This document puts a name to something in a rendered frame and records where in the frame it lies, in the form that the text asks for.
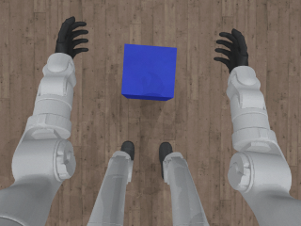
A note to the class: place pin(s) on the right robot upper arm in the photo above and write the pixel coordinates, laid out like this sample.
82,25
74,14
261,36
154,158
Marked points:
264,180

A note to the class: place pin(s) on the right robot forearm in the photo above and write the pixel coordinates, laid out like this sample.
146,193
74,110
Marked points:
251,128

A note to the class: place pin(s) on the left robot shin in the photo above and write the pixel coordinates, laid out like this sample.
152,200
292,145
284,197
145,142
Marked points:
120,153

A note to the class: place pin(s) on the carton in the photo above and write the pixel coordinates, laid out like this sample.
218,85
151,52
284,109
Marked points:
148,72

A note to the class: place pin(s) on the left robot forearm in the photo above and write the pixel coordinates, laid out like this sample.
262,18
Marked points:
53,104

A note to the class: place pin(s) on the robot right hand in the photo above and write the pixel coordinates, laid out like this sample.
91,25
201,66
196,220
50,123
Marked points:
237,55

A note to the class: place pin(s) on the robot left hand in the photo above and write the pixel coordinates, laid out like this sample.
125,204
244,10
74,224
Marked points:
65,39

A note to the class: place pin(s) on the left robot upper arm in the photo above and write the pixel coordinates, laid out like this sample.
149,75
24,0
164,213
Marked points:
39,166

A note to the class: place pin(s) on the robot right foot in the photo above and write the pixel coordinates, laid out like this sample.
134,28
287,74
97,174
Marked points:
164,150

